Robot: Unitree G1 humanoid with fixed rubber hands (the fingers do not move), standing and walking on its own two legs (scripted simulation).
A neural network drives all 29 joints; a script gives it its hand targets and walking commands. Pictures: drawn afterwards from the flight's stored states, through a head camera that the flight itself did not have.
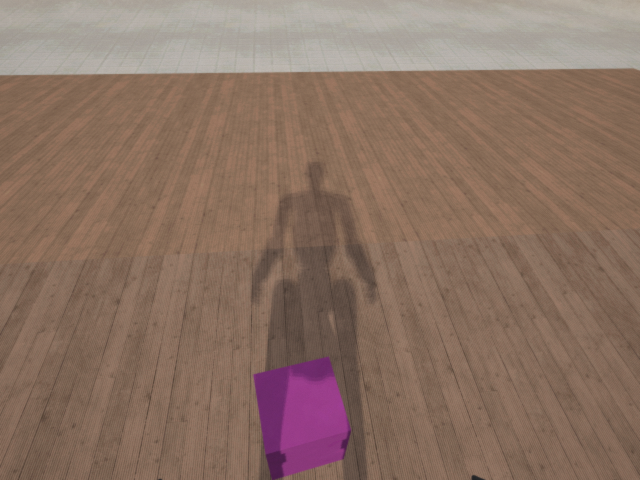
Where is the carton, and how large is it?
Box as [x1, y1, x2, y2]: [253, 357, 350, 479]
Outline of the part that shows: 328,357 253,374 265,453 272,479 343,458 350,428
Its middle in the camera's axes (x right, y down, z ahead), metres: -0.06 +0.49 +1.07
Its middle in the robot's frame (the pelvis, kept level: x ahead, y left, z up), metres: +0.44 +0.04 -0.64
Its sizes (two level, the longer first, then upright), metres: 0.210 0.200 0.250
